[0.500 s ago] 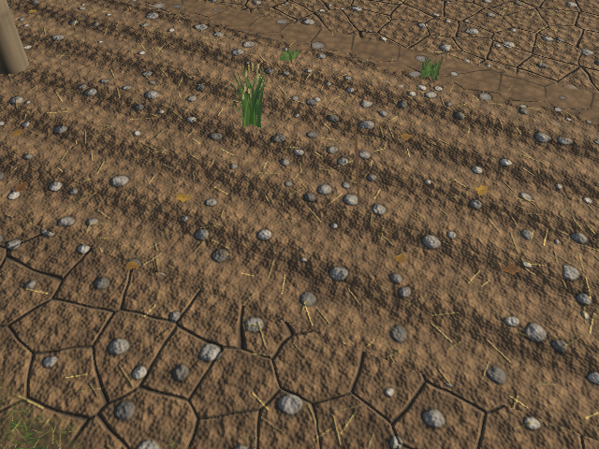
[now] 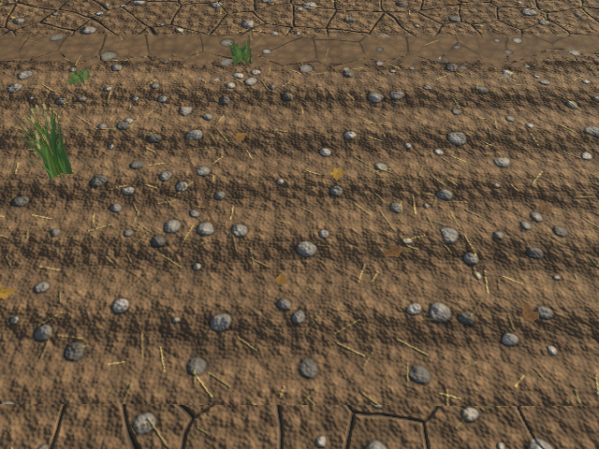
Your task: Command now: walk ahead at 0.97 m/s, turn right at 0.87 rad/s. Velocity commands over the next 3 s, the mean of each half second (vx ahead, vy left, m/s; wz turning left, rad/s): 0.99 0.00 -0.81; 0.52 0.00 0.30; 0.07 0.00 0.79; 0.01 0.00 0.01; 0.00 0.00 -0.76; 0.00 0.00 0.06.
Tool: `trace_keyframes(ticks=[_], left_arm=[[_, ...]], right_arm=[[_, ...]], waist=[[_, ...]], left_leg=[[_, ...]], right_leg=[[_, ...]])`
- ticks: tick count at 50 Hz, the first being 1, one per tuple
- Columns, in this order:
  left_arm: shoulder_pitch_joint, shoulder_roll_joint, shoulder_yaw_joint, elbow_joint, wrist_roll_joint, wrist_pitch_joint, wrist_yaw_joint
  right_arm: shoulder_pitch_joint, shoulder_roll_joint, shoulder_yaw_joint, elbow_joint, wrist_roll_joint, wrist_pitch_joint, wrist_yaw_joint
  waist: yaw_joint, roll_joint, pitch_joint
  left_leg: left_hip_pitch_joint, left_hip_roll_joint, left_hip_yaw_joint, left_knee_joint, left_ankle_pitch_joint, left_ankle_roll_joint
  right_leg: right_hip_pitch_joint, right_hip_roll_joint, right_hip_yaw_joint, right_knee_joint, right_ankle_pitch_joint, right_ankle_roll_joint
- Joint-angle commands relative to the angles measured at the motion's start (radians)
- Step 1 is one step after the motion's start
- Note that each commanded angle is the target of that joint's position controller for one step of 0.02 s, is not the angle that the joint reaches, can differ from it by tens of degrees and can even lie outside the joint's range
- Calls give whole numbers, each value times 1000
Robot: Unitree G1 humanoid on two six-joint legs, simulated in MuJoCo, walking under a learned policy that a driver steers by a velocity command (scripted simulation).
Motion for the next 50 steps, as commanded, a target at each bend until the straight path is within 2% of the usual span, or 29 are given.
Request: trace_keyframes(ticks=[1,4,5,6,7,8,9,10,12,14,17,20,22,23,24,25,27,29,33,34,35,37,41,42,43,44,45,47,50], left_arm=[[-232,22,-13,-85,19,-34,6],[141,39,-3,46,30,-29,34],[304,89,17,115,30,-20,33],[571,151,49,182,4,-25,44],[606,275,74,210,-25,-28,51],[586,305,70,200,-28,-30,61],[541,231,49,166,-38,-43,65],[384,245,54,135,-25,-36,99],[172,178,19,61,-10,-67,122],[153,166,14,52,-7,-110,111],[181,168,27,70,-31,-131,95],[287,167,27,109,-48,-127,78],[233,199,29,108,-18,-129,73],[180,68,-2,72,-10,-141,72],[319,-27,-27,10,-52,-152,65],[309,22,-30,26,-33,-137,77],[182,44,-27,12,-12,-115,62],[142,2,-42,-21,-3,-100,47],[-1,7,-64,-100,11,-105,57],[-31,-17,-78,-107,3,-113,51],[-79,-16,-72,-105,-67,-144,59],[-135,34,-61,-123,-66,-161,63],[45,126,-18,-66,-35,-155,95],[195,151,-9,-30,-16,-151,103],[245,193,-13,-19,5,-140,109],[219,173,-24,-52,10,-130,89],[109,114,-27,-96,-15,-116,86],[13,52,-40,-89,-36,-99,101],[-48,65,-26,-55,-15,-96,113]], right_arm=[[94,-75,-6,9,-4,20,-25],[26,-122,-5,36,32,54,-43],[25,-105,-7,41,42,68,-45],[-183,-161,-37,10,44,68,-22],[-296,-86,-25,-77,25,48,-4],[-208,-75,-4,-153,31,39,-6],[-223,-91,4,-186,7,16,0],[-274,-113,2,-228,16,14,14],[-295,-168,-23,-198,-7,53,18],[-368,-151,-18,-225,4,73,15],[-374,-77,-2,-202,48,60,33],[-364,-88,-14,-188,42,51,43],[4,-151,-55,-86,35,53,24],[192,-246,-75,-53,15,55,3],[112,-270,-75,-33,3,55,17],[-92,-201,-69,-83,8,58,27],[-202,-100,-51,-90,13,50,34],[-162,-58,-30,-36,26,32,27],[-157,-94,-30,2,58,8,36],[-173,-94,-32,4,64,15,35],[-231,-125,-41,-37,117,9,11],[-177,-211,-67,-29,120,8,-12],[-179,-163,-75,-44,103,50,-22],[-225,-126,-65,-91,99,61,-21],[-124,9,-29,-120,62,70,-15],[96,2,-16,-107,106,77,-10],[65,-94,-39,-98,112,97,-14],[-119,-155,-70,-141,99,129,-30],[-161,-96,-70,-195,100,163,-32]], waist=[[-65,-13,249],[124,24,23],[190,31,1],[395,-62,-3],[340,-180,3],[242,-112,-145],[206,83,-222],[130,5,-104],[7,58,58],[-12,141,147],[13,43,46],[37,53,22],[-183,77,-163],[-255,239,-248],[-64,535,-275],[0,316,-102],[14,64,45],[48,101,64],[87,86,82],[82,83,64],[65,77,10],[54,97,-33],[149,140,-138],[217,120,-239],[154,-166,-374],[88,-334,-594],[82,-185,-535],[72,-21,-270],[18,-72,-138]], left_leg=[[-32,256,-120,-144,701,49],[-141,218,-40,312,1292,38],[-426,254,-98,639,1227,26],[-642,75,-65,1175,765,9],[-958,-6,-137,1328,115,36],[-1163,65,-258,1258,152,16],[-1168,112,-366,1034,329,50],[-1180,92,-391,817,367,-14],[-904,176,-463,531,374,-98],[-684,201,-455,278,454,-134],[-365,127,-358,33,810,-70],[-268,49,-302,-99,789,-10],[55,-6,-270,-106,615,22],[181,205,-565,-189,263,54],[213,385,-1227,-531,47,107],[105,393,-1224,-559,-168,156],[-124,303,-894,-507,111,151],[-219,233,-713,-513,386,132],[-277,155,-506,-548,1222,174],[-314,104,-445,-540,1265,159],[-292,110,-455,-514,1194,169],[-248,157,-526,-528,1100,150],[-220,75,-535,-229,1181,35],[-331,24,-530,3,1038,-7],[-569,-100,-458,361,198,-46],[-670,-93,-525,650,42,-49],[-709,-6,-506,704,146,-58],[-751,62,-415,657,280,-94],[-665,121,-393,524,329,-96]], right_leg=[[-128,6,-62,-150,-62,-10],[451,88,-167,-171,-96,-44],[738,34,-67,-146,-200,-93],[926,-8,59,-259,-193,-232],[1093,-73,107,-50,117,-204],[1287,-185,307,18,155,-289],[1256,-199,427,-97,-257,-265],[1018,-274,661,-368,-668,-316],[542,-285,730,-504,-743,-329],[221,-207,630,-496,-511,-305],[173,-16,400,-450,-471,-184],[347,-6,363,-317,-202,-129],[351,30,302,157,5,-73],[186,133,240,631,-467,-37],[-47,216,252,787,-937,-33],[-176,114,232,815,-857,-47],[-140,32,210,713,-759,-32],[-91,13,236,628,-756,-11],[-18,3,62,248,-677,83],[86,18,40,74,-592,100],[147,45,82,-54,-525,122],[250,62,121,-208,-346,138],[527,73,147,-292,-235,87],[739,-34,205,-250,-117,54],[991,-303,408,-114,399,-22],[1103,-508,701,-149,301,-199],[981,-445,644,-220,25,-198],[690,-326,408,-299,-114,-142],[419,-277,239,-400,-203,-130]])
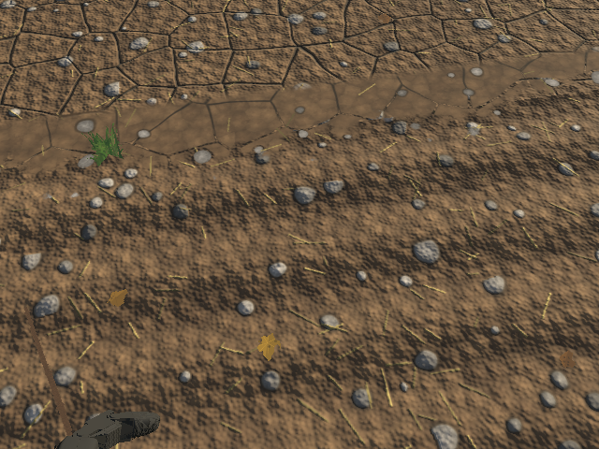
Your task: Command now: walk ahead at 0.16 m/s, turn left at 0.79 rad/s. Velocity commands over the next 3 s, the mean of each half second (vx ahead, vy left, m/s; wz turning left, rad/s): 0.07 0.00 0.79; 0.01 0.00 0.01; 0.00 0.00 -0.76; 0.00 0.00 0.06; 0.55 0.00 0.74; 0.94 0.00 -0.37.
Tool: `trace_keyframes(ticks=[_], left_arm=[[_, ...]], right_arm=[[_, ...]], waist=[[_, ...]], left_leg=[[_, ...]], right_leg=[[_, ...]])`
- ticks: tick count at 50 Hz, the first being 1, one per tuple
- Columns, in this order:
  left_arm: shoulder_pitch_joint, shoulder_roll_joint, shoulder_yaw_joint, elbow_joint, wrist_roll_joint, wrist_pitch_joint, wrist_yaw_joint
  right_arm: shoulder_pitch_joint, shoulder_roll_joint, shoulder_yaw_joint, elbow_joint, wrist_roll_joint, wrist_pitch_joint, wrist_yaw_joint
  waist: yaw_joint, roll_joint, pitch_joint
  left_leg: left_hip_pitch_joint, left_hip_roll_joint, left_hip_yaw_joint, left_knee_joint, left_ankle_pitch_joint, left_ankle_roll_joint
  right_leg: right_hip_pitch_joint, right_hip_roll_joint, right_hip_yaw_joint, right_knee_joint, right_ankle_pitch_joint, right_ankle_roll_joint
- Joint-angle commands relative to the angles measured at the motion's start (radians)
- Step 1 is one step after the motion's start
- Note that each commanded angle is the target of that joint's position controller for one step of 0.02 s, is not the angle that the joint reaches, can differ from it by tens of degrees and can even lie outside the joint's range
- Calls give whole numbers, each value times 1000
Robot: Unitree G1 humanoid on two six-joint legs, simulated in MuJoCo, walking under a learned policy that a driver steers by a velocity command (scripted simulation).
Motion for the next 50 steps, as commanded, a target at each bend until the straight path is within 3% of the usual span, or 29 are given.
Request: trace_keyframes(ticks=[1,3,6,10,12,13,14,15,16,17,18,19,21,24,30,33,34,35,36,37,38,39,40,41,43,44,48,50], left_arm=[[9,133,49,-21,5,-5,18],[1,165,65,-14,1,-2,29],[-49,185,76,-24,-10,16,38],[-24,214,92,-5,-41,27,24],[3,204,94,14,-57,35,18],[61,175,91,38,-53,42,11],[103,152,88,24,-17,50,4],[17,144,81,-34,7,49,10],[-42,178,89,-42,-9,47,14],[-28,178,90,-37,-28,45,19],[13,184,93,-6,-23,47,28],[29,192,96,4,-17,51,33],[53,175,93,18,-21,56,27],[53,134,74,24,-29,62,23],[74,146,68,29,-31,64,7],[137,119,60,48,-24,52,-7],[152,136,61,50,-8,48,-10],[167,211,73,41,13,46,-6],[116,214,69,52,15,47,-5],[42,155,53,18,14,40,-2],[29,147,52,20,7,36,2],[32,128,41,29,0,30,0],[48,120,36,40,-11,24,-5],[92,141,40,51,-19,23,-7],[81,224,64,28,-31,34,-7],[69,235,70,15,-36,40,-4],[99,228,90,-21,-48,64,16],[71,202,90,-54,-52,74,18]], right_arm=[[94,-28,-15,-85,2,26,-4],[57,-24,-11,-116,-4,24,6],[31,-43,-11,-131,-6,28,35],[-44,-97,-27,-170,-10,53,64],[-32,-110,-41,-170,-19,56,64],[6,-148,-59,-161,-29,55,53],[43,-292,-94,-178,-33,51,33],[23,-321,-88,-212,-65,26,39],[21,-287,-85,-218,-62,3,51],[-15,-259,-76,-218,-48,-11,47],[-65,-210,-63,-231,-29,-9,38],[-108,-176,-49,-244,-22,-1,25],[-122,-145,-32,-258,-41,8,12],[-106,-148,-30,-257,-43,12,5],[-119,-130,-14,-242,-51,22,18],[-145,-97,3,-227,-38,25,21],[-113,-76,10,-214,-39,22,20],[-70,-42,19,-212,-55,15,21],[-72,-47,14,-233,-54,9,26],[-99,-90,4,-215,-58,6,24],[-126,-89,-1,-212,-54,6,23],[-130,-35,12,-192,-64,9,22],[-136,-12,18,-187,-75,13,23],[-158,-27,14,-187,-72,17,23],[-126,-80,-8,-179,-60,18,15],[-120,-76,-12,-177,-58,15,10],[-101,-49,-23,-174,-54,-1,-1],[-52,-68,-38,-166,-53,-5,-1]], waist=[[2,-130,-169],[3,-117,-203],[-9,-122,-220],[3,-123,-182],[-11,-83,-178],[-15,4,-166],[19,319,-137],[11,341,-207],[-21,190,-238],[12,134,-226],[37,76,-230],[53,87,-233],[65,99,-261],[45,91,-256],[18,137,-204],[65,123,-182],[62,84,-176],[22,-84,-189],[-22,-255,-145],[-4,-217,-127],[2,-200,-126],[1,-169,-136],[10,-168,-128],[29,-149,-118],[26,-128,-77],[23,-137,-65],[44,-114,-99],[24,-32,-126]], left_leg=[[-75,100,-9,-93,46,-12],[-44,114,0,-214,144,-2],[81,102,39,-388,304,32],[137,73,86,-566,305,85],[226,28,114,-706,355,129],[305,24,59,-790,462,168],[447,241,-278,-872,906,276],[501,326,-550,-922,802,439],[518,301,-502,-948,721,427],[504,267,-426,-939,684,375],[480,238,-359,-919,658,325],[425,224,-318,-911,669,305],[363,190,-266,-901,732,300],[349,177,-253,-896,679,302],[270,179,-312,-890,527,310],[227,134,-304,-842,478,260],[189,92,-281,-813,406,211],[125,-12,-187,-666,240,144],[121,-82,-78,-657,74,95],[185,-45,-71,-618,79,72],[203,-45,-55,-649,145,72],[280,-27,-58,-742,228,67],[347,-12,-76,-803,323,65],[393,-11,-76,-798,361,73],[346,-30,-20,-749,293,92],[321,-37,1,-738,275,92],[293,-39,6,-717,290,92],[392,34,-44,-788,311,130]], right_leg=[[190,-304,170,-184,365,-226],[205,-323,119,-197,369,-235],[168,-310,1,-206,243,-199],[233,-329,-55,-147,115,-140],[240,-305,-99,-28,24,-71],[190,-252,-136,113,-82,-15],[-67,-121,-214,450,-459,82],[-289,7,-15,666,-608,109],[-332,5,94,745,-546,85],[-348,-7,117,737,-454,61],[-329,-34,126,710,-388,60],[-280,-45,128,677,-348,66],[-181,-24,105,655,-306,80],[-126,-18,100,503,-276,98],[16,-16,81,306,-292,89],[167,-3,48,32,-132,50],[240,-41,87,-41,-32,24],[300,-204,253,-82,126,-35],[173,-312,385,-128,102,-168],[121,-302,374,-147,36,-188],[135,-252,326,-129,-5,-150],[121,-195,279,-110,-47,-102],[101,-162,257,-99,-83,-63],[61,-137,248,-102,-108,-38],[37,-129,282,-118,-169,-49],[43,-135,310,-105,-153,-66],[51,-125,399,-29,-28,-119],[-57,-70,354,66,-77,-75]])
Over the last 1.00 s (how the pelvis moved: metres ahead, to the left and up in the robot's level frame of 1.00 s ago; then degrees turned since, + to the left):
0.80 -0.14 -0.11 -11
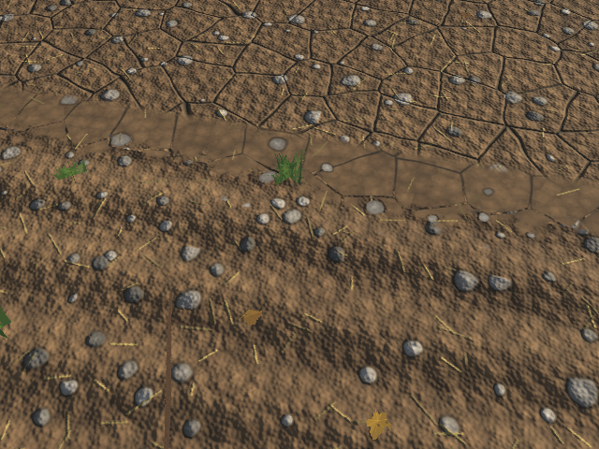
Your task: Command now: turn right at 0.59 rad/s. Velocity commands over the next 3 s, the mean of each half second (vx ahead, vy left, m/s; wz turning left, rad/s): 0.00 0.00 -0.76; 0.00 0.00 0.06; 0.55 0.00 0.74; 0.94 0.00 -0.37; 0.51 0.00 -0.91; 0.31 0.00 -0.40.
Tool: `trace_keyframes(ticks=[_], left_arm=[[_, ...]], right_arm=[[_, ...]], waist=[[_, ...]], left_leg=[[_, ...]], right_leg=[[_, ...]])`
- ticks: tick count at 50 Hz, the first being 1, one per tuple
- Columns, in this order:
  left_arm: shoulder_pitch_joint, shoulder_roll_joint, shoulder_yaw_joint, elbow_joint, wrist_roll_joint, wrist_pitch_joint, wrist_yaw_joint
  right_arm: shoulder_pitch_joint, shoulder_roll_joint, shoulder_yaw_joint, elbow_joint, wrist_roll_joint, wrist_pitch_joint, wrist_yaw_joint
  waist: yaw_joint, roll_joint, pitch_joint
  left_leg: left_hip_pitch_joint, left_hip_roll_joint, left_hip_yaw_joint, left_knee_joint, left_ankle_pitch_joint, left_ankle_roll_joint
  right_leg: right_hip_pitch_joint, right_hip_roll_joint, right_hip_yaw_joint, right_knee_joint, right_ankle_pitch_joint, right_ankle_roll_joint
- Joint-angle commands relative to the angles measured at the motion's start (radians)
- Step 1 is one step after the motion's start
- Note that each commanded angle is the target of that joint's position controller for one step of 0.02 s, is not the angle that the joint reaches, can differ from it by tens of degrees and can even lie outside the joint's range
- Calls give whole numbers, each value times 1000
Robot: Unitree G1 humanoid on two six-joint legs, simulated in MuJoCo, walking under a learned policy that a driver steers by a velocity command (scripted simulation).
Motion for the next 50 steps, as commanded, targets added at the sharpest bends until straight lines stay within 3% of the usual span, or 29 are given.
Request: trace_keyframes(ticks=[1,2,3,4,5,8,10,12,14,15,16,17,18,19,20,21,23,28,34,37,38,39,40,41,44,46,48,49,50], left_arm=[[-93,120,40,-126,-11,3,9],[-67,86,33,-137,-11,6,3],[-60,126,52,-139,-2,8,-5],[-51,146,66,-134,-7,15,-12],[-27,125,64,-126,-13,28,-13],[-46,76,45,-152,-9,51,-25],[-71,64,39,-187,-8,53,-43],[-60,90,49,-204,-8,57,-53],[0,105,65,-199,-8,68,-54],[54,125,80,-183,-7,70,-42],[131,206,110,-168,-3,64,-25],[143,354,136,-199,15,50,-12],[148,341,131,-226,58,11,-29],[121,312,119,-220,56,-15,-33],[65,266,105,-220,29,-23,-19],[2,201,82,-232,5,-15,-5],[-49,154,59,-249,13,-3,16],[1,150,48,-226,22,-3,28],[-10,141,35,-219,35,4,5],[-36,44,-7,-194,43,-5,-3],[-2,50,-4,-180,43,-12,-3],[29,79,7,-179,53,-20,1],[83,106,20,-183,62,-27,3],[39,115,25,-190,64,-29,11],[-24,84,37,-220,41,-11,23],[-1,51,39,-227,35,-12,12],[60,42,46,-210,29,-21,2],[82,93,62,-201,36,-20,1],[69,154,79,-195,48,-16,1]], right_arm=[[88,-130,-50,-50,-4,-16,-10],[89,-156,-55,-52,-15,-18,-14],[65,-132,-42,-79,-24,-27,-20],[22,-110,-33,-99,-22,-32,-28],[-39,-113,-33,-106,-10,-34,-31],[-69,-150,-45,-94,-7,-29,-33],[-58,-164,-53,-91,-2,-23,-28],[-34,-185,-63,-82,13,-21,-11],[-43,-178,-64,-73,36,-21,7],[-13,-150,-60,-55,42,-19,16],[24,-108,-51,-41,31,-15,24],[-40,-47,-27,-121,-16,-17,23],[-155,-87,-34,-160,-12,-26,7],[-190,-115,-41,-161,14,-31,-2],[-167,-117,-44,-141,18,-33,-13],[-130,-133,-50,-111,8,-28,-23],[-80,-127,-51,-87,-2,-22,-18],[-82,-64,-19,-72,10,-18,-1],[-93,-82,-11,-72,20,-23,15],[-21,-37,8,-37,22,-32,35],[-32,-58,7,-43,15,-35,38],[-59,-133,-6,-70,8,-36,35],[-94,-217,-27,-88,15,-35,34],[-89,-208,-35,-87,30,-32,38],[-33,-180,-36,-91,35,-30,32],[-34,-182,-43,-103,38,-28,23],[-89,-168,-44,-128,48,-14,18],[-107,-135,-36,-151,53,-6,17],[-77,-112,-28,-162,58,-1,20]], waist=[[-48,122,-107],[-40,289,-134],[-36,252,-155],[-15,148,-156],[15,101,-130],[-2,136,-94],[-19,144,-122],[-25,153,-153],[11,151,-170],[26,117,-170],[44,-57,-137],[10,-381,-110],[93,-246,-251],[73,-153,-206],[33,-109,-158],[2,-79,-143],[-29,-93,-168],[-4,-80,-177],[24,-121,-120],[-20,-100,-141],[-17,-79,-125],[16,-22,-122],[80,119,-126],[53,197,-127],[14,233,-119],[21,238,-140],[54,197,-170],[46,83,-176],[12,-173,-135]], left_leg=[[265,180,-192,-148,114,110],[305,378,-371,-240,256,218],[293,482,-417,-248,396,289],[248,457,-346,-240,410,283],[206,397,-236,-241,356,239],[128,308,-23,-248,296,187],[124,306,57,-218,297,175],[150,343,75,-184,312,170],[140,358,111,-103,260,122],[88,326,150,-12,167,71],[-93,242,220,218,-20,-7],[-473,82,191,569,-467,-106],[-520,31,-48,715,-466,-98],[-534,40,-92,729,-372,-69],[-547,53,-104,695,-265,-49],[-522,75,-109,661,-185,-51],[-399,56,-85,650,-83,-61],[-324,43,-76,449,-11,-81],[-161,44,-60,218,-91,-72],[47,51,-32,-44,51,-48],[99,51,-44,-128,186,-32],[110,105,-127,-101,395,-5],[95,150,-201,-61,507,56],[31,170,-272,-104,408,116],[35,210,-439,-141,355,187],[73,216,-485,-129,364,202],[11,164,-450,-68,336,152],[-113,92,-361,36,219,88],[-295,-36,-182,196,-47,7]], right_leg=[[-280,-43,101,50,40,-50],[-356,20,-39,276,-178,1],[-398,-46,-45,518,-322,33],[-381,-81,-29,620,-292,43],[-362,-110,-37,610,-227,55],[-284,-128,-116,475,-103,80],[-189,-127,-151,324,-94,63],[-121,-103,-200,216,-78,42],[-14,-67,-244,56,9,5],[81,-34,-234,-33,64,-28],[231,-94,-64,-154,330,-95],[364,-342,399,-173,713,-274],[321,-415,529,-252,555,-401],[300,-370,456,-281,399,-360],[269,-327,376,-276,333,-297],[230,-298,303,-257,327,-249],[139,-246,214,-245,410,-221],[159,-211,166,-235,410,-216],[87,-215,219,-222,315,-240],[63,-193,154,-186,315,-195],[53,-164,133,-179,263,-156],[52,-111,99,-126,164,-107],[36,-29,23,-81,77,-67],[60,14,-57,-31,43,-26],[-5,46,-82,67,-25,-13],[-42,55,-66,60,-106,-23],[66,20,-50,-76,-13,-38],[176,-81,28,-155,108,-73],[238,-248,219,-235,317,-168]])
Over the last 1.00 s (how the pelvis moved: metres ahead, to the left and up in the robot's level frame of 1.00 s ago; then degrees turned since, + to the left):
0.11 0.02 0.00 21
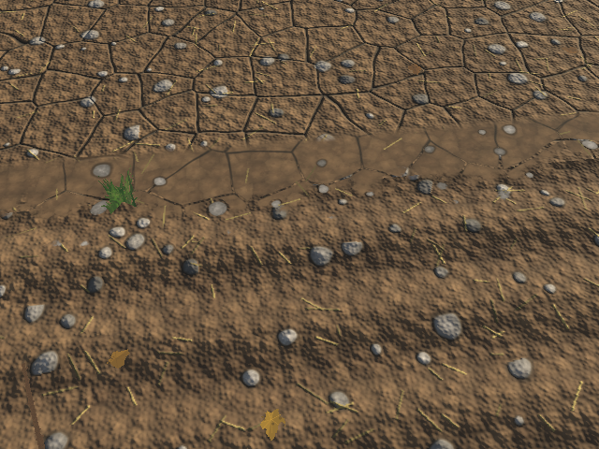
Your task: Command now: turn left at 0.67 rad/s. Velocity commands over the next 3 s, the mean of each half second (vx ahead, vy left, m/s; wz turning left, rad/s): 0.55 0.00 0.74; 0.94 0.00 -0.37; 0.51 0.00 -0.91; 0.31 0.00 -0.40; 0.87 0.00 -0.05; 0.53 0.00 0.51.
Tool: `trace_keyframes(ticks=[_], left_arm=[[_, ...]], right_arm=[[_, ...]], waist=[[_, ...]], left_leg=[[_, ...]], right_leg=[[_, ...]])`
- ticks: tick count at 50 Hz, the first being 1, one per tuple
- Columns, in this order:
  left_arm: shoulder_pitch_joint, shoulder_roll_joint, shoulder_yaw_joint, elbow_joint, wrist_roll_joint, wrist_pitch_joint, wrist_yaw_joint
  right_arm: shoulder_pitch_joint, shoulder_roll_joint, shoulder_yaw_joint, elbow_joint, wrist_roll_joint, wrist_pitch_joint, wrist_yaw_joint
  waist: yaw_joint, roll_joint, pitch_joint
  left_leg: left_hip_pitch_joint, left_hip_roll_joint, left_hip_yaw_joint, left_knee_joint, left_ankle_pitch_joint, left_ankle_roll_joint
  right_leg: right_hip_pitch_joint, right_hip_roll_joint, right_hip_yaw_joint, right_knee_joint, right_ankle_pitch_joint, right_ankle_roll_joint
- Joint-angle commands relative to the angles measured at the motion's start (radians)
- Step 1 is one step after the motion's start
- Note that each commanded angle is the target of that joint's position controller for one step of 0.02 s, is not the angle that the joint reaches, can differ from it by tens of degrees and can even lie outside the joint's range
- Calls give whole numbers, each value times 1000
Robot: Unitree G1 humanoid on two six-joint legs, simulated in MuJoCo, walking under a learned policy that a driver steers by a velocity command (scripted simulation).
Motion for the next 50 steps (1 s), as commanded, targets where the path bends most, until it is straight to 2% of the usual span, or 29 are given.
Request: trace_keyframes(ticks=[1,2,3,4,5,7,12,13,15,17,21,23,24,25,26,27,28,29,30,31,32,34,38,42,45,47,48,49,50], left_arm=[[45,147,48,-66,24,-17,-2],[68,121,38,-74,14,-25,3],[66,114,36,-73,-1,-33,7],[64,130,39,-65,-22,-44,13],[79,145,40,-57,-24,-55,20],[133,158,40,-43,-10,-72,24],[226,163,43,10,-4,-102,14],[302,143,23,46,36,-99,-8],[308,141,20,63,35,-105,-13],[312,140,16,80,37,-110,-9],[373,152,10,146,34,-103,0],[376,178,7,180,23,-93,4],[381,214,10,197,20,-86,2],[354,248,13,197,8,-79,0],[316,245,7,174,3,-81,-2],[339,67,-33,95,-3,-86,-32],[230,133,-19,53,-12,-104,-35],[131,144,-9,39,-35,-105,-32],[181,105,-23,58,-37,-110,-30],[222,98,-23,94,-22,-102,-35],[290,75,-27,128,-7,-80,-42],[311,59,-25,163,-4,-41,-58],[129,32,-31,125,-19,-27,-74],[-29,30,-49,71,-13,-43,-92],[-20,57,-56,66,-13,-37,-98],[158,125,-35,113,-10,-20,-89],[351,176,-11,167,-5,-13,-80],[583,233,22,231,-7,-13,-65],[580,241,37,262,-33,-19,-44]], right_arm=[[-44,-116,-33,-117,-9,-8,-2],[-27,-151,-48,-100,-9,-6,4],[-36,-140,-45,-95,3,-1,10],[-59,-121,-36,-101,9,1,18],[-85,-110,-31,-108,11,0,23],[-101,-99,-23,-115,16,-10,36],[-147,-69,-7,-131,16,-36,48],[-192,-73,-5,-120,-114,11,91],[-215,-61,-1,-128,-85,29,124],[-248,-52,7,-135,-68,21,141],[-319,-31,31,-145,-76,-2,141],[-262,-33,33,-122,-84,-6,121],[-154,-56,20,-94,-83,-10,103],[51,-83,3,-36,-81,-20,87],[268,-139,-27,38,-87,-29,73],[263,-280,-52,45,-91,-36,52],[319,-305,-56,18,-71,-40,40],[268,-258,-44,66,-88,-44,33],[234,-201,-29,88,-90,-58,24],[154,-137,-11,86,-87,-71,26],[108,-92,6,86,-72,-84,27],[112,-31,25,107,-57,-112,32],[172,-20,31,158,-52,-146,47],[234,-20,49,196,-51,-149,23],[222,-92,45,195,-50,-148,-16],[176,-159,27,178,-59,-126,-48],[112,-186,17,155,-69,-109,-54],[11,-211,5,126,-71,-93,-51],[-49,-124,21,122,-67,-88,-18]], waist=[[20,-277,-129],[25,-157,-154],[23,-87,-137],[36,-98,-82],[50,-119,-51],[75,-116,-28],[106,-109,25],[120,-66,52],[118,-148,93],[109,-154,124],[108,-135,176],[55,-151,122],[-8,-166,40],[-121,-167,-68],[-234,-121,-193],[-138,212,-298],[-196,96,-438],[-171,-8,-230],[-103,-16,-91],[-38,-39,-39],[16,10,-17],[41,31,22],[20,37,136],[3,11,137],[54,51,54],[167,96,-55],[267,96,-129],[391,52,-180],[359,-142,-105]], left_leg=[[-284,-18,52,338,-340,-11],[-342,41,47,504,-314,-21],[-387,90,49,541,-214,-16],[-463,120,53,546,-122,-16],[-515,130,62,569,-67,-16],[-542,132,91,581,5,-17],[-597,160,101,522,104,-22],[-556,115,169,506,93,-12],[-531,131,184,451,140,5],[-503,139,190,377,166,33],[-413,97,256,176,59,121],[-193,8,334,83,-49,183],[-35,-65,367,84,-108,208],[233,-111,361,21,-74,228],[587,-68,234,-40,-50,234],[901,285,-312,-176,-468,267],[847,381,-645,-362,-543,248],[712,365,-454,-382,-371,213],[535,353,-307,-379,-206,204],[406,300,-193,-397,-128,172],[313,262,-99,-432,-93,143],[241,230,6,-487,5,102],[226,156,263,-561,359,17],[361,138,402,-559,819,-4],[452,173,447,-452,1339,-32],[509,218,437,-208,1608,-36],[453,235,416,29,1632,-30],[302,210,392,431,1436,-13],[58,15,387,881,328,18]], right_leg=[[260,-474,456,-233,615,-230],[298,-500,439,-260,498,-254],[305,-455,388,-298,165,-212],[312,-417,361,-356,-92,-176],[326,-401,342,-389,-192,-150],[350,-376,267,-430,-218,-118],[410,-385,84,-463,-89,-89],[366,-379,5,-481,-88,-62],[328,-374,-65,-492,-69,-42],[313,-390,-110,-511,-55,-36],[374,-414,-208,-535,141,-54],[375,-408,-283,-414,694,-54],[378,-419,-294,-247,1038,-65],[294,-414,-314,3,1204,-66],[55,-369,-315,323,980,-45],[-401,-207,-237,720,-151,7],[-437,-120,58,880,-174,-10],[-528,-127,114,898,-11,-29],[-499,-168,100,835,65,-34],[-430,-207,97,765,112,-29],[-362,-223,100,729,145,-18],[-333,-230,103,709,171,-7],[-447,-189,40,575,330,-19],[-466,-127,-124,358,424,-57],[-256,-40,-227,182,444,-98],[-54,22,-235,168,359,-125],[135,36,-199,164,299,-157],[354,-10,-82,80,255,-234],[449,-52,-7,-23,253,-276]])
Over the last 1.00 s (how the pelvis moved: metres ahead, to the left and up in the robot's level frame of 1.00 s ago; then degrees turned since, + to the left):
0.01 -0.06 0.00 -19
